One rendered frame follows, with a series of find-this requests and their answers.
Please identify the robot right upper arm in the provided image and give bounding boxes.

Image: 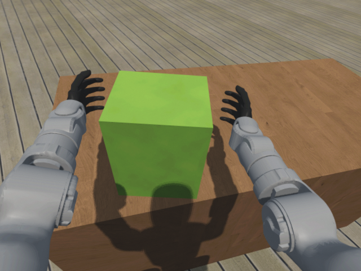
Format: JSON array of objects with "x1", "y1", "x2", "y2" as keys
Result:
[{"x1": 262, "y1": 192, "x2": 361, "y2": 271}]

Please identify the carton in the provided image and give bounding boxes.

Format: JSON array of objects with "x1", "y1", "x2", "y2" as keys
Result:
[{"x1": 99, "y1": 71, "x2": 213, "y2": 199}]

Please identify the left robot hand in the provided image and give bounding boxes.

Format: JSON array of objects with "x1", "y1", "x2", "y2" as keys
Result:
[{"x1": 67, "y1": 70, "x2": 105, "y2": 114}]

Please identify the right robot hand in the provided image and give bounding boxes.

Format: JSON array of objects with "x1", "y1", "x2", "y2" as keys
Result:
[{"x1": 220, "y1": 85, "x2": 252, "y2": 125}]

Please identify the robot left upper arm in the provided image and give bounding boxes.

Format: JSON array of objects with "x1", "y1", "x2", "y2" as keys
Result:
[{"x1": 0, "y1": 164, "x2": 78, "y2": 271}]

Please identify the robot left forearm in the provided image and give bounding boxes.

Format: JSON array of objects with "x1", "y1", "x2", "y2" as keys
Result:
[{"x1": 0, "y1": 99, "x2": 86, "y2": 211}]

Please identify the robot right forearm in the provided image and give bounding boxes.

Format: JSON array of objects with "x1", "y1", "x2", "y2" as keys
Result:
[{"x1": 228, "y1": 117, "x2": 337, "y2": 234}]

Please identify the pedestal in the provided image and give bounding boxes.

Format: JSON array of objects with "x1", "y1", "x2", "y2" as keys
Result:
[{"x1": 49, "y1": 58, "x2": 361, "y2": 271}]

